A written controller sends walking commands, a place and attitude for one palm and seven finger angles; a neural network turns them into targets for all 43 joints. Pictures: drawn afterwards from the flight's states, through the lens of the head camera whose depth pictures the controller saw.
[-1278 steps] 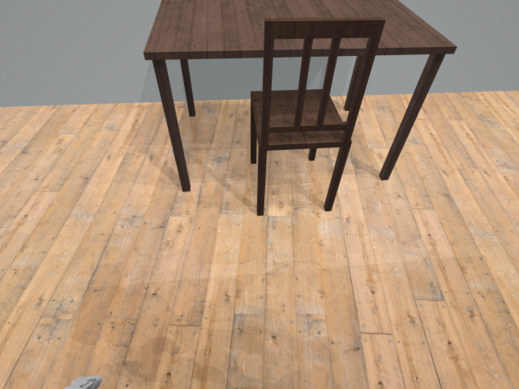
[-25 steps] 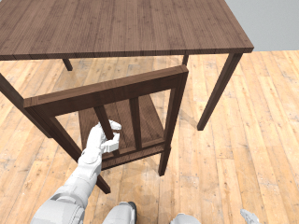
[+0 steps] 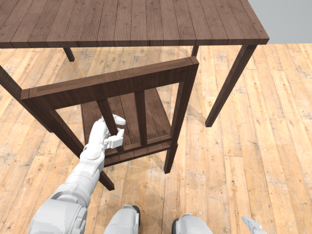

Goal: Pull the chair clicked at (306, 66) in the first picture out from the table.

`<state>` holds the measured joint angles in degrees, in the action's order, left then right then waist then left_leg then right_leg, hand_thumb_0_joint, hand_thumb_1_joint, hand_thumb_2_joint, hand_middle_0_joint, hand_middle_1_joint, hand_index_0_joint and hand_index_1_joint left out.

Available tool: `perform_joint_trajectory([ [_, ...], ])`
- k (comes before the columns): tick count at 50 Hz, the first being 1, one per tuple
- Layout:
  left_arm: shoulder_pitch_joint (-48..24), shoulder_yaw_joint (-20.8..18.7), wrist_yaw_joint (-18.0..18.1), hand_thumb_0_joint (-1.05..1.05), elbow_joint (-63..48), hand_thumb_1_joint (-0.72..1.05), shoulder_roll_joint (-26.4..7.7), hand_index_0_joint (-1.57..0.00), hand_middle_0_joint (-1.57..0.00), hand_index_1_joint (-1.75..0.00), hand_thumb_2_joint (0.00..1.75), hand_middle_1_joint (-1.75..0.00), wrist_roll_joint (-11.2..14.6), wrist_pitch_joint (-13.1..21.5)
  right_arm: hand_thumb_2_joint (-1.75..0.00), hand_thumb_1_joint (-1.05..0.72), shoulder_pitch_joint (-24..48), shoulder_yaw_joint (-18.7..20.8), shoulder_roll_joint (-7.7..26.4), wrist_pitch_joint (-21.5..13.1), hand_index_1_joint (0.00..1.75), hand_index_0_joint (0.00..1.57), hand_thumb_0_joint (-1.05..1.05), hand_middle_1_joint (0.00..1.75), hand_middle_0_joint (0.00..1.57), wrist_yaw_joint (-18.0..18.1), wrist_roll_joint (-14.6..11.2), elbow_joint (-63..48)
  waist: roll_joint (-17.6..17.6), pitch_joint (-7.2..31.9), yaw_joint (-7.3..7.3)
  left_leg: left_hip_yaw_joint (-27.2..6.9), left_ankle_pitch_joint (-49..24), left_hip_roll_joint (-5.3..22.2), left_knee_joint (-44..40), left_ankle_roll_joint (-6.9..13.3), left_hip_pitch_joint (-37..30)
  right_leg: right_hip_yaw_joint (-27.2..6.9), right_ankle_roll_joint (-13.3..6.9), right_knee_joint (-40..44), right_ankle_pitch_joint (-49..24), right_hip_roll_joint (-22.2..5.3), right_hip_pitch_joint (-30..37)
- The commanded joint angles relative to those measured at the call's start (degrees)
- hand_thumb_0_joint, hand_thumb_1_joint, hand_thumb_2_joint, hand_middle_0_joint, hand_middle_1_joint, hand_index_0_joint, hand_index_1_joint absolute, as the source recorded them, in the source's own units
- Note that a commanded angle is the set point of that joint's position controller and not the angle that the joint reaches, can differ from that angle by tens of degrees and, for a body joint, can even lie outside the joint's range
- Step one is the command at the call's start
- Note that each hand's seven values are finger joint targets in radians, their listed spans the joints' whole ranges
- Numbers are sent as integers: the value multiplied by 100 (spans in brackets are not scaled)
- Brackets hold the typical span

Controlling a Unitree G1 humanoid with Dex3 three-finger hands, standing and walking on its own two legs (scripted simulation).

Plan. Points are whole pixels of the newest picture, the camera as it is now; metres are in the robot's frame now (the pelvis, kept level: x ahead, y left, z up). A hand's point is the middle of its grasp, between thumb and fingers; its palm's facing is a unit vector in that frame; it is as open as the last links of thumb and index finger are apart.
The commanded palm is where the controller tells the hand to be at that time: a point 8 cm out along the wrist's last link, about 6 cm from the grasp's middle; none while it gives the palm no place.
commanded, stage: step backward, pulling the chair out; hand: left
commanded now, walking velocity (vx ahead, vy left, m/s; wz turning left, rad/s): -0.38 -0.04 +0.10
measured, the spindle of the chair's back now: (112, 128) +0.40 +0.14 -0.05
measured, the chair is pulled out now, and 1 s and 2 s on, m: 0.17 0.25 0.29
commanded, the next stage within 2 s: none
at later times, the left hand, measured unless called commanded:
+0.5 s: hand (114, 152) +0.32 +0.13 -0.05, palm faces +0.00 -0.98 -0.19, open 5.5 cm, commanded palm +0.31 +0.18 -0.05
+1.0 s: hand (110, 164) +0.29 +0.13 -0.05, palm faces +0.02 -0.98 -0.21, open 5.6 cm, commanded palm +0.29 +0.19 -0.06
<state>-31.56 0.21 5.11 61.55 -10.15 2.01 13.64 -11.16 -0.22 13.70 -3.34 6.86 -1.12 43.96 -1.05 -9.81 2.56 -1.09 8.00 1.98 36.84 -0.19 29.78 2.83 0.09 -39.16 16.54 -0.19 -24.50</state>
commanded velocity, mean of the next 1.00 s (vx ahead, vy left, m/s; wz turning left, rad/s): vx -0.38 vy -0.01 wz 0.06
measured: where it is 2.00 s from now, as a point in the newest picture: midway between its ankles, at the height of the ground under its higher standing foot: outside the picture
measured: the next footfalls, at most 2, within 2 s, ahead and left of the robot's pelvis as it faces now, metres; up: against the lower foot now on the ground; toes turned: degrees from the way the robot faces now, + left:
left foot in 0.30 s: +0.05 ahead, +0.15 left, +0.00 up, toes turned +2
left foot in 1.72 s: -0.02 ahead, +0.14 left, +0.00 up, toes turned +6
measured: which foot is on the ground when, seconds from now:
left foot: down 0.00-0.12, up 0.14-0.28, down 0.30-1.00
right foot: down 0.00-1.00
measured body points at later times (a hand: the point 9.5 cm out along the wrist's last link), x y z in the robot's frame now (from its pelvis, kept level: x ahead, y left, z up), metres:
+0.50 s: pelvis -0.05 -0.01 +0.00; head +0.04 +0.00 +0.44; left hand +0.32 +0.18 -0.04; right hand +0.06 -0.26 -0.13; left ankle +0.01 +0.15 -0.72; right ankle +0.05 -0.12 -0.72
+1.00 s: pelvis -0.07 +0.00 +0.00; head +0.00 -0.01 +0.44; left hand +0.29 +0.19 -0.04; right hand +0.01 -0.27 -0.13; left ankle +0.01 +0.15 -0.71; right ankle +0.05 -0.13 -0.72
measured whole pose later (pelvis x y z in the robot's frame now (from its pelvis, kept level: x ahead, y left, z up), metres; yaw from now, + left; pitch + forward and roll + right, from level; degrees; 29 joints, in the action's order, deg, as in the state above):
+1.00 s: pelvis -0.07 +0.00 +0.00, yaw +2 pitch +1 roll +1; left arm -29.6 -1.5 6.1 62.8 -10.7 1.2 15.0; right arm -13.7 -0.3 13.8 -2.8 6.8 -2.0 44.5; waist 0.2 -7.6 4.5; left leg -1.0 17.9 1.6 40.9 -1.3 28.4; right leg 3.5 0.1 -37.1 8.2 -3.9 -30.2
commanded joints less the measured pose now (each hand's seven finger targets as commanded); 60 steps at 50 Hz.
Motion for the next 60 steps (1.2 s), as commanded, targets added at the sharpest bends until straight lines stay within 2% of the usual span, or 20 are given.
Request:
perform_joint_trajectory([
  [1, -1703, -145, 48, 0, -1227, 90, -879, -50, -50, -145, 90, -145, -77, 414, -90, -90, -274, 276, 823, -161, 30, 20, 0, 30, 20, 6, -6, -591, -807, 2745, -14, -1398, -510, 1177, -791, 527, -847, -560, -163, 377, -127, -307, 1284],
  [3, -1515, -267, 53, 0, -1242, 90, -1062, -50, -50, -145, 90, -145, -50, 401, -90, -90, -268, 293, 825, -167, 30, 20, 0, 30, 20, 1, -38, -690, -590, 2582, -39, -1255, 451, 986, -665, 415, -269, -940, -292, 639, 238, -570, 1487],
  [5, -1599, -321, 111, 0, -1293, 90, -1293, -50, -50, -145, 90, -145, -68, 456, -90, -90, -292, 301, 752, -189, 30, 20, 0, 30, 20, -13, -70, -729, 388, 2487, 45, -612, 1493, 294, 363, 45, -214, -1996, -634, 1653, 836, -1511, 1119],
  [7, -1420, -441, 198, 0, -1135, 90, -1401, -50, -50, -145, 90, -145, -55, 342, -90, -90, -132, 288, 791, -174, 30, 20, 0, 30, 20, -2, -52, -626, 590, 2560, -99, -409, 1758, -114, 1958, -204, -564, -2186, -1059, 2066, 16, -2228, 834],
  [9, -1570, -385, 169, 0, -1260, 90, -1234, -50, -50, -145, 90, -145, -70, 240, -90, -90, -65, 159, 717, -193, 30, 20, 0, 30, 20, -14, -6, -564, 516, 2569, -87, -644, 1948, 1, 1689, -171, -333, -1562, -980, 1403, -2177, -2177, 1468],
  [12, -1497, -407, 171, 0, -1102, 90, -1234, -50, -50, -145, 90, -145, -24, 71, -90, -90, -183, 145, 856, -168, 30, 20, 0, 30, 20, 78, -28, -399, 647, 2451, -43, -521, 1140, 135, -42, -163, -745, -973, -562, 842, -3300, -1806, 1804],
  [15, -1789, -138, 100, 0, -1294, 90, -815, -50, -50, -145, 90, -145, 34, 104, -90, -90, -370, 298, 996, -74, 30, 20, 0, 30, 20, 89, -58, -471, 187, 2739, -64, -987, -1666, 904, -784, 246, -1391, -501, 38, 436, -2222, -798, 1459],
  [17, -2159, 22, 21, 0, -1645, 90, -681, -50, -50, -145, 90, -145, -2, 212, -90, -90, -267, 263, 880, -2, 30, 20, 0, 30, 20, 51, -13, -578, -610, 2847, -28, -1084, -1586, 1065, -850, 404, -1189, -437, 47, 171, -1461, -638, 1573],
  [19, -1956, -29, 41, 0, -1455, 90, -680, -50, -50, -145, 90, -145, -70, 219, -90, -90, -324, 298, 866, 60, 30, 20, 0, 30, 20, 39, -11, -604, -741, 2938, -49, -1042, -1829, 1091, -719, 367, -1170, -383, -10, 110, -1396, -550, 1509],
  [23, -1787, -141, 42, 0, -1427, 90, -874, -50, -50, -145, 90, -145, -97, 275, -90, -90, -392, 356, 839, 92, 30, 20, 0, 30, 20, 29, -58, -689, -352, 3092, -7, -750, -1017, 877, -440, 148, -847, -621, -165, 352, -1853, -803, 1716],
  [28, -1511, -298, 132, 0, -1231, 90, -1207, -50, -50, -145, 90, -145, -101, 361, -90, -90, -395, 324, 784, 21, 30, 20, 0, 30, 20, 29, -83, -663, 581, 2682, -7, -218, 1599, 130, 133, -33, -944, -1150, -352, 1772, 495, -1446, 664],
  [31, -1588, -300, 167, 0, -1101, 90, -1178, -50, -50, -145, 90, -145, -154, 419, -90, -90, -318, 248, 781, -47, 30, 20, 0, 30, 20, 32, -35, -614, 510, 2511, 4, -261, 1497, 175, -175, 24, -1197, -823, -201, 1804, 851, -1282, 354],
  [35, -1721, -212, 157, 0, -1192, 90, -1044, -50, -50, -145, 90, -145, -113, 501, -90, -90, -251, 242, 858, -79, 30, 20, 0, 30, 20, 62, -58, -724, -219, 2396, -104, -929, 1506, 833, -1110, 351, -404, -540, 8, 731, 895, -590, 832],
  [39, -1825, -211, 143, 0, -1235, 90, -1066, -50, -50, -145, 90, -145, -132, 515, -90, -90, -331, 275, 840, -78, 30, 20, 0, 30, 20, 93, -56, -634, -528, 2521, -62, -851, 431, 918, -896, 369, -378, -549, -27, 319, -161, -551, 1161],
  [44, -1654, -215, 162, 0, -1112, 90, -1165, -50, -50, -145, 90, -145, -157, 456, -90, -90, -442, 282, 810, -88, 30, 20, 0, 30, 20, 61, -95, -629, 143, 2302, -86, -449, 2148, 365, -177, 110, -161, -1160, -330, 1248, 1242, -1127, 533],
  [47, -1484, -352, 217, 0, -817, 90, -1298, -50, -50, -145, 90, -145, -156, 411, -90, -90, -623, 282, 824, -126, 30, 20, 0, 30, 20, 57, -80, -434, 902, 2407, 4, -148, 1845, 6, 500, -24, -1180, -1205, -418, 2143, 1684, -1514, -157],
  [50, -1679, -296, 197, 0, -849, 90, -1158, -50, -50, -145, 90, -145, -165, 501, -90, -90, -480, 217, 867, -154, 30, 20, 0, 30, 20, 79, -59, -458, 149, 2438, -4, -665, 1477, 471, -632, 154, -958, -559, -88, 1239, 825, -906, 220],
  [54, -1959, -186, 160, 0, -1140, 90, -1029, -50, -50, -145, 90, -145, -87, 531, -90, -90, -298, 242, 866, -135, 30, 20, 0, 30, 20, 68, -85, -600, -595, 2278, -98, -1274, 977, 1210, -1190, 542, -78, -499, -45, 77, 419, -412, 1003],
  [57, -1831, -329, 146, 0, -1072, 90, -1223, -50, -50, -145, 90, -145, -128, 486, -90, -90, -429, 302, 862, -136, 30, 20, 0, 30, 20, 90, -77, -514, -441, 2546, -48, -860, 72, 941, -638, 350, -317, -674, -94, 371, -598, -624, 1336],
  [60, -1744, -242, 164, 0, -1126, 90, -1259, -50, -50, -145, 90, -145, -145, 433, -90, -90, -457, 279, 774, -123, 30, 20, 0, 30, 20, 49, -115, -571, 309, 2329, -88, -350, 2093, 263, 174, 37, -169, -1435, -413, 1501, 1190, -1382, 599],
])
